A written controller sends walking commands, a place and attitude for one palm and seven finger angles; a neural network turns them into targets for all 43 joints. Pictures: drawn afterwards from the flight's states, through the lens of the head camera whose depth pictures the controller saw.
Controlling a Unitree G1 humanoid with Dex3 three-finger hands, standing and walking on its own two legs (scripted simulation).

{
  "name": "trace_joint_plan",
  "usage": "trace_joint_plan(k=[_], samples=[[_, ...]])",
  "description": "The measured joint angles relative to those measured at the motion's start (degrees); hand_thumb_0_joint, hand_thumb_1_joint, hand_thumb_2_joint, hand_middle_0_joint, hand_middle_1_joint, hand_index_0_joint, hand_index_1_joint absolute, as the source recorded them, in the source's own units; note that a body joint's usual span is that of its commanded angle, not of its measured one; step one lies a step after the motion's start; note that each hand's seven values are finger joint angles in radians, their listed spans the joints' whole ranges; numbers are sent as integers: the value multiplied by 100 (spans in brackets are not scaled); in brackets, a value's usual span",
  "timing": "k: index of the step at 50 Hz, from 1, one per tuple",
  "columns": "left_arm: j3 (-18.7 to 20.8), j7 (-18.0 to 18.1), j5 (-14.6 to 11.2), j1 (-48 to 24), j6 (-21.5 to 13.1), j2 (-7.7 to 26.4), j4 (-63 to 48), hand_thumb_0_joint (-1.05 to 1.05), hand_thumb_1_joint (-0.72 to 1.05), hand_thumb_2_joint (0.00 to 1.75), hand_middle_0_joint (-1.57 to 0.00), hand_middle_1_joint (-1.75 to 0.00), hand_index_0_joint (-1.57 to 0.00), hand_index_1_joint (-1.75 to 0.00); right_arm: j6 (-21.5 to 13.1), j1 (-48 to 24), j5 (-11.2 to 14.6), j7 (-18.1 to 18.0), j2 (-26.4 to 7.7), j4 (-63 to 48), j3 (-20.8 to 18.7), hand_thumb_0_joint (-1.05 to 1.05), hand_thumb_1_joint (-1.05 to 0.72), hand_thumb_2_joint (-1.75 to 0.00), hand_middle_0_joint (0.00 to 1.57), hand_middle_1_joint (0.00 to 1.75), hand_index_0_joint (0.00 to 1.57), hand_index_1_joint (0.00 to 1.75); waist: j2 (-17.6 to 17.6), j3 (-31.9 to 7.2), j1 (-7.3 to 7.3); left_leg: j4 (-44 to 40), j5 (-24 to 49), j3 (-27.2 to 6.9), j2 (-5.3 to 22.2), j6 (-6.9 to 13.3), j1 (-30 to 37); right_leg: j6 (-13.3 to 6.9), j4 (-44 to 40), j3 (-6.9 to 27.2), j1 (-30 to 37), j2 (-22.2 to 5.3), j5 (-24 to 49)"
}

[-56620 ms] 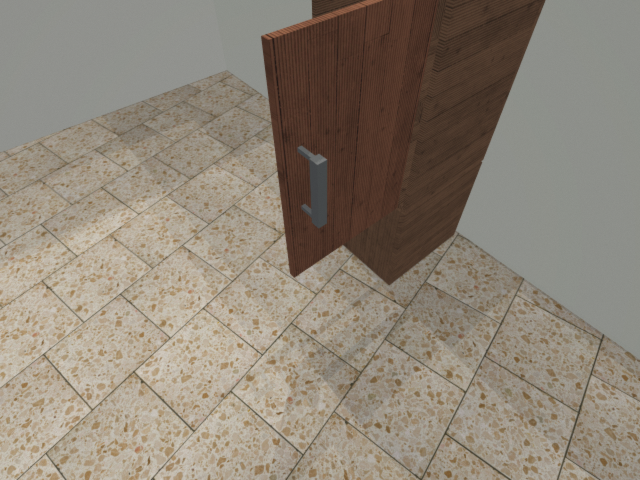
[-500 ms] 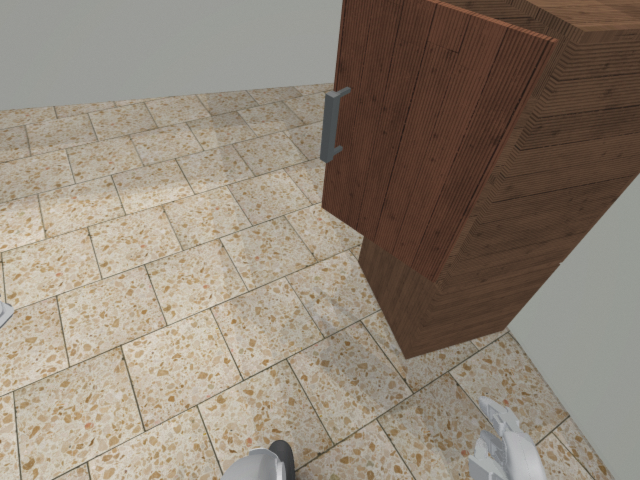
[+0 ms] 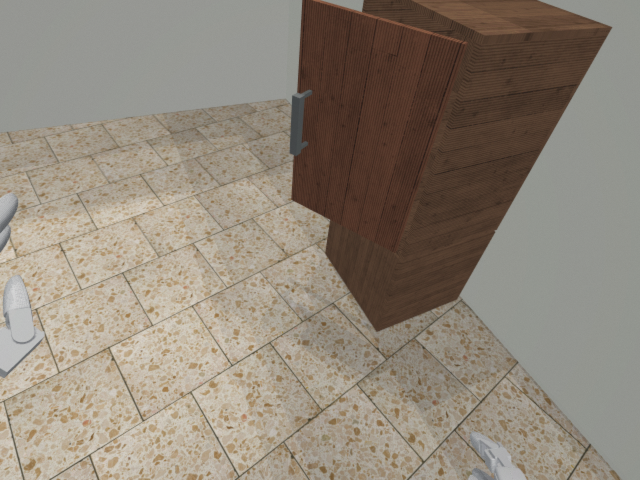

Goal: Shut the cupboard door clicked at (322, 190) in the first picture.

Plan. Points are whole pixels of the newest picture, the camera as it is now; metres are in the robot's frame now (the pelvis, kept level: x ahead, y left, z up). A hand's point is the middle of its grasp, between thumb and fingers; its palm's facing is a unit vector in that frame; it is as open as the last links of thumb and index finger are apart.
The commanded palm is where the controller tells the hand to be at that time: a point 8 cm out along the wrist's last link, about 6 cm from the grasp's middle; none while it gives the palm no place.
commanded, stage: stop stepping back and stand still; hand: left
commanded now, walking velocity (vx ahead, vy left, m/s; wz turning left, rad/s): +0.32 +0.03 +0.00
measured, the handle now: (301, 122) +0.99 +0.10 -0.04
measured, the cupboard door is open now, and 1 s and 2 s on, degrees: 30 30 30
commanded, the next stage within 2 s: let the arm hang, fingers relaxed in 1.10 s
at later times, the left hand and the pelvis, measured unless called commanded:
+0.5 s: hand out of the picture +0.18 +0.30 +0.18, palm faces +0.39 -0.78 -0.50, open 7.4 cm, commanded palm +0.12 +0.34 +0.18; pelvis -0.03 +0.04 +0.00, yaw -2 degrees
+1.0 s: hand (54, 279) +0.25 +0.28 +0.18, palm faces +0.38 -0.79 -0.48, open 7.4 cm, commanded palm +0.18 +0.32 +0.18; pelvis +0.02 +0.03 +0.00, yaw -3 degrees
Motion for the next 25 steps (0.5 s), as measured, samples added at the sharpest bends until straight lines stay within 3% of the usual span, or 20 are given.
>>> trace_joint_plan(k=[2,5,8,12,15,18,21,25], samples=[[-23,-26,9,-239,-99,-142,64,2,88,89,-21,-30,-21,-30,82,-117,-57,16,-161,400,-78,1,-90,-90,20,30,20,30,144,140,155,1564,25,-333,73,-57,-466,15,240,-13,-233,30,969],[-27,6,49,-494,-211,-259,478,1,88,89,-21,-30,-21,-31,236,55,-41,16,-183,732,-163,2,-90,-90,20,30,20,30,85,-46,153,2281,274,-430,164,-54,-471,179,359,-5,-301,-97,968],[-62,76,69,-686,-193,-463,826,1,88,89,-21,-30,-21,-30,201,256,-31,-70,-216,769,-182,2,-90,-90,20,30,20,30,13,-251,125,1697,130,-390,332,32,30,224,393,2,-399,-284,882],[-264,147,91,-882,-174,-622,892,1,89,89,-21,-30,-21,-30,-16,301,-70,-191,-360,646,-197,2,-90,-90,20,30,20,30,123,-187,-35,23,4,-272,420,136,1157,398,796,-82,-615,-441,814],[-187,153,70,-887,-210,-479,787,1,89,89,-20,-30,-21,-30,-86,34,-45,-209,-217,566,-187,2,-90,-90,20,30,20,30,1,102,-183,-106,469,-199,307,81,1255,504,1914,100,-1091,-457,176],[28,46,85,-634,-259,-203,693,2,89,89,-21,-30,-21,-30,-127,-113,-69,-113,97,481,-69,2,-90,-90,20,30,20,29,-64,263,-290,-309,618,-126,343,23,1404,580,2935,23,-1612,-367,295],[133,-17,92,-377,-287,-68,423,2,89,89,-21,-30,-21,-30,-157,-95,-65,24,281,427,51,2,-90,-90,20,30,20,30,36,320,-249,-607,760,-148,461,-4,1511,646,2671,-206,-1711,-390,698],[193,-6,82,-94,-354,-77,201,2,89,89,-21,-30,-21,-30,-97,-61,-54,98,323,346,144,1,-90,-90,20,30,20,30,287,337,-74,-629,716,-140,628,-81,1491,696,1507,-396,-1263,-401,908]])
